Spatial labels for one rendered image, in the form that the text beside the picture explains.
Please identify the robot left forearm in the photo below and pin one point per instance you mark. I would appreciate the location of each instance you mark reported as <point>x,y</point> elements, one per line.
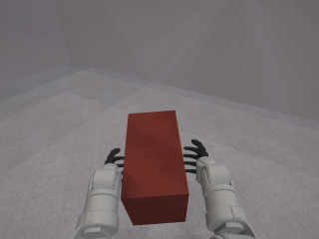
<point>100,217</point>

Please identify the robot right forearm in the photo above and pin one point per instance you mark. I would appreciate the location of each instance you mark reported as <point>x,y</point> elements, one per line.
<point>223,213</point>

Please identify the left robot hand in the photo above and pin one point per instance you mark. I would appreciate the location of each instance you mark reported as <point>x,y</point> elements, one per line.
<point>112,158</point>

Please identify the carton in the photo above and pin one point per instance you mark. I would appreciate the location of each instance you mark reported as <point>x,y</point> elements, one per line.
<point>154,185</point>

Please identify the right robot hand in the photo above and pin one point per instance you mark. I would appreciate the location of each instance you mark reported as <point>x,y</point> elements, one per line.
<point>201,152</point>

